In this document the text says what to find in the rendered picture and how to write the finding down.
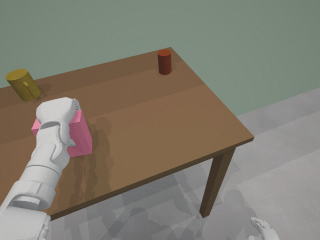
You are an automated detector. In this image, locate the right robot hand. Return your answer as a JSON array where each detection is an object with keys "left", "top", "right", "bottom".
[{"left": 248, "top": 217, "right": 280, "bottom": 240}]

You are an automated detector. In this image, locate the robot left forearm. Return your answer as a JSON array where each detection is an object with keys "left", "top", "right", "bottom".
[{"left": 0, "top": 118, "right": 70, "bottom": 217}]

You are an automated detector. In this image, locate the sponge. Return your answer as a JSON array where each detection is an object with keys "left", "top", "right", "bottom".
[{"left": 31, "top": 110, "right": 92, "bottom": 158}]

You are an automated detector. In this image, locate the left robot upper arm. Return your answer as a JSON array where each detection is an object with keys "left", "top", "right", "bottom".
[{"left": 0, "top": 206, "right": 51, "bottom": 240}]

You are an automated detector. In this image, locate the left robot hand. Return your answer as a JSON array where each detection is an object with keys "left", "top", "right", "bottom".
[{"left": 36, "top": 97, "right": 81, "bottom": 148}]

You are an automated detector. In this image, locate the table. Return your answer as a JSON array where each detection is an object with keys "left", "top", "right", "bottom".
[{"left": 0, "top": 47, "right": 254, "bottom": 221}]

